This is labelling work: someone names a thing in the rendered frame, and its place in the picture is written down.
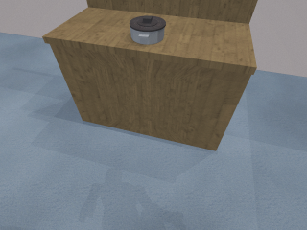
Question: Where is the table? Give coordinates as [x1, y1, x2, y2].
[42, 0, 258, 151]

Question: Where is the lid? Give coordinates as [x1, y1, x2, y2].
[130, 15, 166, 32]

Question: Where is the knob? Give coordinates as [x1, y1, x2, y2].
[143, 15, 153, 22]

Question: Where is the pot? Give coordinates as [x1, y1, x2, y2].
[130, 28, 165, 45]

